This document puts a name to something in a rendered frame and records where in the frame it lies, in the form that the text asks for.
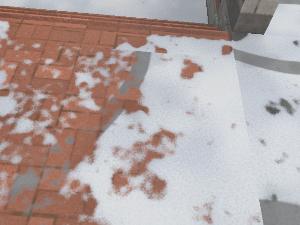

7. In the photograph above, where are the stairs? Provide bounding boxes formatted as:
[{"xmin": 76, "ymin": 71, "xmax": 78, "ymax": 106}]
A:
[{"xmin": 0, "ymin": 6, "xmax": 220, "ymax": 31}]

